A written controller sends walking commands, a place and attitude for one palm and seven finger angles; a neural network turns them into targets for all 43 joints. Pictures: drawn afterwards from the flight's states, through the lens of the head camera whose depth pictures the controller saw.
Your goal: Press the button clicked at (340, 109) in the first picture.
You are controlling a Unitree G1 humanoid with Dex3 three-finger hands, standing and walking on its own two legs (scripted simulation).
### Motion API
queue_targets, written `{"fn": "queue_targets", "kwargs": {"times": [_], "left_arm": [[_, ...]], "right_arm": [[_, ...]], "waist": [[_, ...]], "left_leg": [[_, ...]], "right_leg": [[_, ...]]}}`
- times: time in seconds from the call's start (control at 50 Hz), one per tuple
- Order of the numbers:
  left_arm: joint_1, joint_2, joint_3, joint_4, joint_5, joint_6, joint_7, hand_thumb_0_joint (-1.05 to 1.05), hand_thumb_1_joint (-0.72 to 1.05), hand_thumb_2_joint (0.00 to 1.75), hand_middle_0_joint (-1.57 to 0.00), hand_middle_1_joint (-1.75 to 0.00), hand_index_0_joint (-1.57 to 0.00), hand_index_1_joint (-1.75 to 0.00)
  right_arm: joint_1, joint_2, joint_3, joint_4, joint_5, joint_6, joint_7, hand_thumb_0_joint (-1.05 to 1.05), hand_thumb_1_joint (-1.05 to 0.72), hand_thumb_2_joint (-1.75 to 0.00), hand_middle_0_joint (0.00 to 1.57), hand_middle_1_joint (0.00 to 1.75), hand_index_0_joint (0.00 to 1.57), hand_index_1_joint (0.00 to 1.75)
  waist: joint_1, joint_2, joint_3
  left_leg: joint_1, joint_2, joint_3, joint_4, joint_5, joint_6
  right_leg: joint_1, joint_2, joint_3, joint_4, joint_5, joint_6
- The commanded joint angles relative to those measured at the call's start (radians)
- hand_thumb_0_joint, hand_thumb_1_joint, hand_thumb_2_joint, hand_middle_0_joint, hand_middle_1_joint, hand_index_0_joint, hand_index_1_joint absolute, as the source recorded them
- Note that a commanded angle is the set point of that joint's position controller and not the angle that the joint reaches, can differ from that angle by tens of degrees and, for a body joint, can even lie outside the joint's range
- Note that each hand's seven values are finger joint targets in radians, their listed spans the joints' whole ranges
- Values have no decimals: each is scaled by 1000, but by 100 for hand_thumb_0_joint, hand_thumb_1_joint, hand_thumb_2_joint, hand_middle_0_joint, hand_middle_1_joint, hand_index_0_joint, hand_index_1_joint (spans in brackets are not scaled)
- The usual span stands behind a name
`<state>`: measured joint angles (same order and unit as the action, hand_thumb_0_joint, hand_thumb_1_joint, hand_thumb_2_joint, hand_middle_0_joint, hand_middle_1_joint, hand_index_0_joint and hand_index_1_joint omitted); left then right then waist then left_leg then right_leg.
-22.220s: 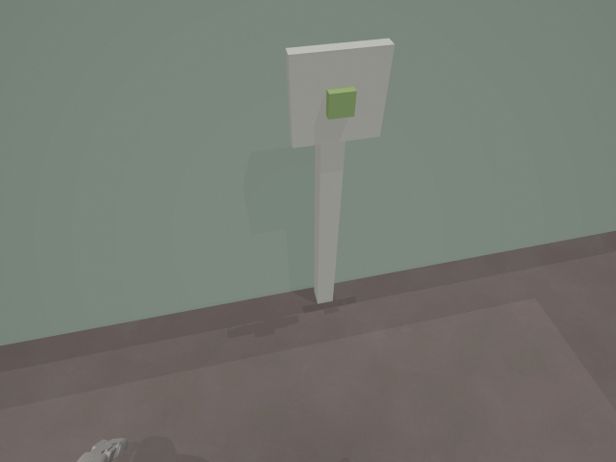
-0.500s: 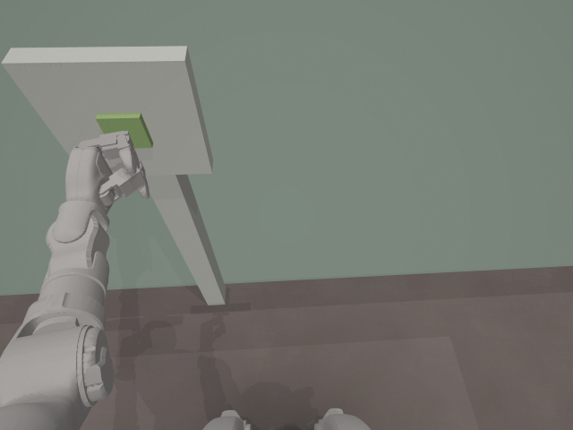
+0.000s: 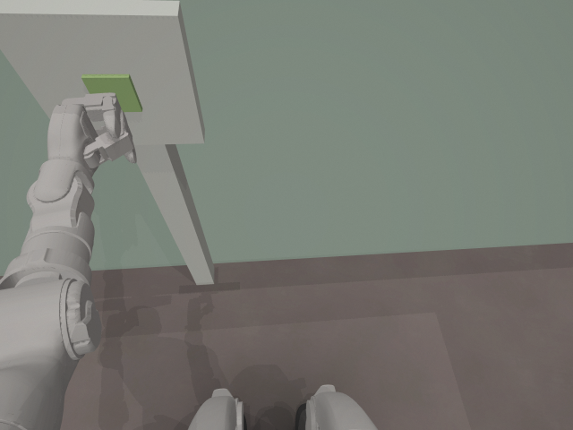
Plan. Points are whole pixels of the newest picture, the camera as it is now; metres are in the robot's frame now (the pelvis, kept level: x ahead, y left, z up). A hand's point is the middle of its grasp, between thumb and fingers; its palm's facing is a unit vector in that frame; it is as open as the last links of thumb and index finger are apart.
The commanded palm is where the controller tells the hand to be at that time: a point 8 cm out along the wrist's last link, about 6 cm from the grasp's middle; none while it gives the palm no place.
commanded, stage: pull the fist back off the button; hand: left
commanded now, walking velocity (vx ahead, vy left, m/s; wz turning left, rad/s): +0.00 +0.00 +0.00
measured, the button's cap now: (115, 88) +0.54 +0.21 +0.13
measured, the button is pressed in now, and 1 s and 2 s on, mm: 13 0 0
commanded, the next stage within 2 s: draw the hand back to the body in 1.08 s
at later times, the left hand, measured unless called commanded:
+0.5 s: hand (123, 146) +0.47 +0.20 +0.09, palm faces +0.04 -1.00 -0.01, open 3.3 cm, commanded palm +0.44 +0.24 +0.10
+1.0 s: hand (111, 203) +0.38 +0.20 +0.10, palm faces +0.02 -1.00 +0.00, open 3.1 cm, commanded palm +0.36 +0.25 +0.10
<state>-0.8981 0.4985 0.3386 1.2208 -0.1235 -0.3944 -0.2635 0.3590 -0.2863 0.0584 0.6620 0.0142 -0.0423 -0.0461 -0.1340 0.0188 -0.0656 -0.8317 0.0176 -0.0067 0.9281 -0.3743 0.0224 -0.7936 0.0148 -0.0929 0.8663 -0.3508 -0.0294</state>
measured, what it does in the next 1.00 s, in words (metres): shifts its weight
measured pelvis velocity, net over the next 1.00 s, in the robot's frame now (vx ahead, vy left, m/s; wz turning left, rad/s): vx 0.05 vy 0.01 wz -0.01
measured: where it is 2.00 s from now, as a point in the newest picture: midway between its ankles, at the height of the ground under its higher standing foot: outside the picture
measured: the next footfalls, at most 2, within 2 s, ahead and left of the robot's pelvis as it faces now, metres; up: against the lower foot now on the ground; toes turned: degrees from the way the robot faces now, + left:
none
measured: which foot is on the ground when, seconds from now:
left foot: down 0.00-1.00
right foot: down 0.00-1.00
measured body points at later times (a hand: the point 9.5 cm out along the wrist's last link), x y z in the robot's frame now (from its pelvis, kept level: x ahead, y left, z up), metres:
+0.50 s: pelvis +0.01 +0.01 +0.01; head +0.09 +0.02 +0.45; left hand +0.47 +0.25 +0.10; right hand +0.05 -0.25 -0.11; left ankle +0.04 +0.10 -0.69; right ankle +0.04 -0.10 -0.69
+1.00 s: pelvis +0.05 +0.01 +0.02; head +0.10 +0.01 +0.47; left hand +0.38 +0.25 +0.10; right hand +0.21 -0.23 -0.07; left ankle +0.04 +0.10 -0.69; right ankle +0.04 -0.11 -0.69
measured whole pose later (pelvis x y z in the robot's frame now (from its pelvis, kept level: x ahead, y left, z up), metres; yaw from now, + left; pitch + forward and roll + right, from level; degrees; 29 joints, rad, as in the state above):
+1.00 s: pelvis +0.05 +0.01 +0.02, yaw -1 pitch +10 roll -1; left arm -0.13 0.23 0.21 0.37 -0.24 -0.28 -0.22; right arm 0.25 -0.25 0.02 0.56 0.03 -0.05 -0.03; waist -0.01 0.04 -0.09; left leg -0.53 0.00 0.03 0.78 -0.41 0.03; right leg -0.51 0.00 -0.05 0.74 -0.39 -0.01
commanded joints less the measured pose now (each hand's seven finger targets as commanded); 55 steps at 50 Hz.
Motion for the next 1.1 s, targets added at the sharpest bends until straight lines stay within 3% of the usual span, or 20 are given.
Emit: {"fn": "queue_targets", "kwargs": {"times": [0.0,0.02,0.06,0.08,0.16,0.28,0.38,0.44,0.52,0.64,0.72,0.76,0.78,0.88,0.92,0.96,0.98,1.02,1.06,1.08], "left_arm": [[-590,267,44,-205,-18,-17,50,0,90,90,-130,-150,-130,-150],[-574,291,63,-181,-17,-11,51,0,90,90,-130,-150,-130,-150],[-613,295,55,-218,-14,-16,52,0,90,90,-130,-150,-130,-150],[-628,265,33,-243,-12,-22,50,0,90,90,-130,-150,-130,-150],[-539,256,67,-223,-16,-25,61,0,90,90,-130,-150,-130,-150],[-411,240,74,-312,-9,-48,62,0,90,90,-130,-150,-130,-150],[-308,163,42,-387,-29,-47,62,0,90,90,-130,-150,-130,-150],[-216,168,64,-434,-41,-39,65,0,90,90,-130,-150,-130,-150],[-47,128,59,-509,-57,-24,57,0,90,90,-130,-150,-130,-150],[163,60,36,-716,-98,-1,31,0,90,90,-130,-150,-130,-150],[270,0,-1,-852,-122,18,27,0,90,90,-130,-150,-130,-150],[338,-22,-17,-901,-131,28,27,0,90,90,-130,-150,-130,-150],[315,-43,-42,-951,-129,29,28,0,90,90,-130,-150,-130,-150],[477,-87,-68,-1084,-133,45,47,0,90,90,-130,-150,-130,-150],[519,-106,-79,-1081,-131,58,51,0,90,90,-130,-150,-130,-150],[531,-83,-63,-1057,-127,76,59,0,90,90,-130,-150,-130,-150],[467,-90,-76,-1060,-121,79,61,0,90,90,-130,-150,-130,-150],[430,-84,-72,-1067,-112,83,66,0,90,90,-130,-150,-130,-150],[396,-70,-72,-1072,-109,78,69,0,90,90,-130,-150,-130,-150],[357,-61,-73,-1091,-104,69,71,0,90,90,-130,-150,-130,-150]], "right_arm": [[124,-177,-59,-72,3,-28,-14,0,-90,-90,20,30,20,30],[127,-181,-58,-72,2,-28,-15,0,-90,-90,20,30,20,30],[124,-180,-57,-77,2,-31,-16,0,-90,-90,20,30,20,30],[125,-175,-60,-79,0,-34,-13,0,-90,-90,20,30,20,30],[129,-176,-65,-89,-7,-32,-4,0,-90,-90,20,30,20,30],[115,-165,-73,-118,-6,-19,6,0,-90,-90,20,30,20,30],[88,-153,-76,-139,3,-8,6,0,-90,-90,20,30,20,30],[77,-151,-80,-149,6,-5,3,0,-90,-90,20,30,20,30],[56,-137,-81,-174,11,1,6,0,-90,-90,20,30,20,30],[14,-119,-87,-209,22,0,7,0,-90,-90,20,30,20,30],[-10,-110,-91,-214,25,-11,9,0,-90,-90,20,30,20,30],[-23,-110,-91,-218,27,-17,8,0,-90,-90,20,30,20,30],[-34,-105,-92,-215,28,-22,7,0,-90,-90,20,30,20,30],[-60,-98,-95,-220,22,-45,9,0,-90,-90,20,30,20,30],[-76,-96,-92,-218,23,-47,10,0,-90,-90,20,30,20,30],[-91,-105,-87,-215,22,-43,6,0,-90,-90,20,30,20,30],[-103,-102,-84,-213,23,-42,4,0,-90,-90,20,30,20,30],[-118,-96,-80,-214,22,-44,-1,0,-90,-90,20,30,20,30],[-122,-96,-77,-212,19,-45,-7,0,-90,-90,20,30,20,30],[-128,-93,-75,-209,20,-48,-9,0,-90,-90,20,30,20,30]], "waist": [[-81,58,-368],[-78,30,-350],[-78,79,-365],[-78,116,-393],[-57,71,-394],[-10,81,-425],[9,68,-384],[34,47,-382],[64,15,-371],[93,52,-386],[91,60,-370],[89,30,-347],[80,74,-349],[100,63,-365],[99,29,-326],[94,-25,-265],[80,-32,-257],[86,35,-256],[83,35,-270],[84,67,-296]], "left_leg": [[185,-8,-48,-142,-72,19],[157,-7,-48,-142,-85,20],[167,-8,-50,-141,-91,20],[201,-9,-52,-144,-84,16],[218,-7,-58,-144,-52,15],[254,-5,-41,-154,11,13],[301,1,-39,-182,35,9],[304,-1,-30,-192,67,10],[316,-4,-13,-200,160,10],[397,-2,2,-211,318,4],[462,5,-6,-211,430,-3],[466,6,-6,-212,453,-3],[494,6,-7,-212,471,-6],[546,9,-22,-210,570,-21],[523,6,-24,-218,530,-24],[465,-1,-21,-226,429,-15],[455,-7,-18,-230,383,-13],[455,-14,-18,-231,346,-14],[461,-14,-20,-226,313,-11],[473,-15,-23,-226,308,-13]], "right_leg": [[132,11,111,-155,-54,24],[136,11,111,-156,-67,25],[126,8,114,-149,-73,22],[116,10,108,-144,-66,21],[122,15,95,-140,-43,14],[180,16,94,-139,5,10],[193,19,79,-148,31,6],[244,19,82,-155,69,4],[316,19,82,-156,181,1],[388,15,78,-156,339,1],[384,14,64,-157,397,5],[393,13,61,-164,413,7],[376,12,63,-164,418,9],[393,8,51,-160,451,12],[389,6,43,-163,433,13],[389,6,44,-170,400,10],[382,4,46,-173,388,13],[378,-1,51,-172,356,7],[375,1,54,-174,319,6],[377,-1,57,-173,310,4]]}}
